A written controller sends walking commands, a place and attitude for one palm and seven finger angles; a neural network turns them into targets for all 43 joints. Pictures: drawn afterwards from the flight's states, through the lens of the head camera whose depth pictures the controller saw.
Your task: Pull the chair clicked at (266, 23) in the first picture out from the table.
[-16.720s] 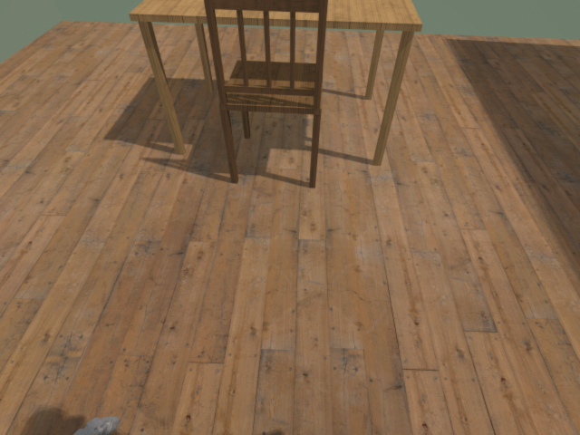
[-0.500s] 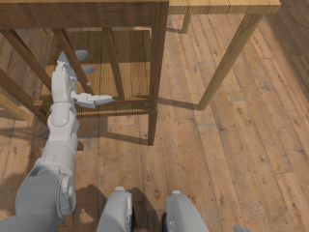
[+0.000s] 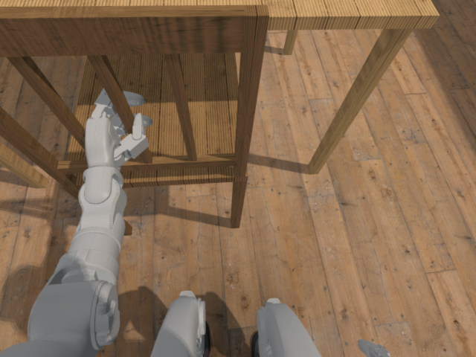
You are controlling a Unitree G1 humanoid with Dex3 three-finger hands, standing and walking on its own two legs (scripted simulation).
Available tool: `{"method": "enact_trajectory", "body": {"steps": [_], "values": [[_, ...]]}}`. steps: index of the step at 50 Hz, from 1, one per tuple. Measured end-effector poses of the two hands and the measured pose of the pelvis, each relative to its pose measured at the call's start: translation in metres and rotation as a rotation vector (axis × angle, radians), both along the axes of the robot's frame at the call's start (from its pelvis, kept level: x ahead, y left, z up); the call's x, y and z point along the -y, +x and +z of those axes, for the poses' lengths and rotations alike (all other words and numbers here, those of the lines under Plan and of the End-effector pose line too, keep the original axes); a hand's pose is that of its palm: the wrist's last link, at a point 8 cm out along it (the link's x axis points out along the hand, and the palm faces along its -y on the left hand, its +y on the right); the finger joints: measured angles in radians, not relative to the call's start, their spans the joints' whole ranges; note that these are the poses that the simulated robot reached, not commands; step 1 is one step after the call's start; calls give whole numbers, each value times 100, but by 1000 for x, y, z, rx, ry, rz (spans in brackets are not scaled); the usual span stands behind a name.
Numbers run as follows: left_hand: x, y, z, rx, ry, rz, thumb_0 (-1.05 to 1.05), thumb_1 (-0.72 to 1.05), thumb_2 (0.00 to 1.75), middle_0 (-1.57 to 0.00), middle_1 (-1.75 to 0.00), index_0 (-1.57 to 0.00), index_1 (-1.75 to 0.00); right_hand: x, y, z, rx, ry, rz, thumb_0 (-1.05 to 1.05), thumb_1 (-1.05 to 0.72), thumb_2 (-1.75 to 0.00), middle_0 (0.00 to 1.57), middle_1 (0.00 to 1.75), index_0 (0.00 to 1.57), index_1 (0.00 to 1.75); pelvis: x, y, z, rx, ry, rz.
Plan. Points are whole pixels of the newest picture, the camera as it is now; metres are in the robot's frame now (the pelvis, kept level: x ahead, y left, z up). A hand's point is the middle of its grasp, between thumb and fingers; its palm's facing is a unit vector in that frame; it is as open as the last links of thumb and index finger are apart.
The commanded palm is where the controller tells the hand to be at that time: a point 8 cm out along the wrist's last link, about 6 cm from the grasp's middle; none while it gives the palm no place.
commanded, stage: hook a spindle and tug to test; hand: left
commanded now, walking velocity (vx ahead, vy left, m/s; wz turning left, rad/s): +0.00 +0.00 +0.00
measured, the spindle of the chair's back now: (128, 119) +0.50 +0.18 +0.03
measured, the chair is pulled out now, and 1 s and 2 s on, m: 0.00 0.05 0.14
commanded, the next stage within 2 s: step backward, pulling the chair out in 0.48 s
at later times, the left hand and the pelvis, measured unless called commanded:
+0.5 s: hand (145, 150) +0.44 +0.14 +0.03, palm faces +0.05 -1.00 -0.02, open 5.5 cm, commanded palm +0.40 +0.20 +0.03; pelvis +0.01 +0.00 +0.01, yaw +0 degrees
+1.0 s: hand (149, 152) +0.42 +0.13 +0.05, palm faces -0.04 -0.99 -0.15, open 5.1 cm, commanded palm +0.40 +0.19 +0.05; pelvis +0.02 +0.02 +0.10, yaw -2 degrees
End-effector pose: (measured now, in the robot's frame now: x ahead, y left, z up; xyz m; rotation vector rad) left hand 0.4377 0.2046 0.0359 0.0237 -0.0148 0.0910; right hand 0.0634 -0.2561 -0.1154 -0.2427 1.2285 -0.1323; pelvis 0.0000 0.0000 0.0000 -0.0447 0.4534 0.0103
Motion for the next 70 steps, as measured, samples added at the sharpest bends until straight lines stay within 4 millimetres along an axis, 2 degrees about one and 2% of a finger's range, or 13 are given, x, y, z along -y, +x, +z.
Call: {"method": "enact_trajectory", "body": {"steps": [21, 31, 34, 40, 43, 47, 54, 62, 70], "values": [[7, -17, 1, -8, -1, -30, 1, 78, 80, -39, -138, -35, -141, -4, 27, 7, 63, 17, 6, 0, -91, -90, 20, 29, 20, 30, 0, 10, 6, 13, 8, -9], [7, -24, 2, -6, 21, -37, 1, 76, 83, -41, -138, -36, -141, -3, 37, 7, 88, 7, 1, 0, -91, -90, 20, 29, 20, 30, 1, 6, 6, 36, 12, -4], [8, -24, 12, -138, 77, -16, 2, 76, 84, -40, -131, -36, -142, -7, 34, 23, 51, 8, -84, 0, -91, -90, 20, 29, 20, 30, -1, 6, 28, 109, 12, -1], [13, -24, 30, -384, 110, 0, 4, 76, 83, -34, -117, -38, -144, -16, 22, 73, -18, -8, -152, 0, -91, -90, 20, 29, 20, 30, -8, 18, 81, 168, 17, -17], [17, -26, 32, -418, 98, -17, 3, 77, 82, -30, -112, -42, -145, -13, 13, 91, -43, -49, -170, 0, -91, -90, 20, 29, 20, 30, -12, 22, 94, 187, 8, -22], [19, -28, 34, -440, 106, -59, 3, 78, 81, -29, -110, -44, -145, -5, -1, 104, -68, -103, -191, 0, -90, -90, 20, 30, 20, 30, -18, 20, 102, 206, 2, -29], [22, -41, 35, -455, 124, -97, 3, 77, 80, -29, -111, -46, -145, -3, -18, 102, -62, -99, -214, 0, -91, -90, 20, 29, 20, 30, -20, 9, 106, 245, 26, -57], [34, -71, 36, -469, 131, -75, 3, 76, 80, -30, -109, -47, -145, -8, -24, 87, -43, -15, -199, 0, -90, -90, 20, 29, 20, 30, -2, -8, 109, 279, 26, -53], [52, -93, 37, -477, 139, -52, 3, 75, 80, -31, -108, -49, -145, 13, -26, 88, -5, -25, -183, 0, -90, -90, 20, 30, 20, 30, 13, -27, 110, 304, 16, -21]]}}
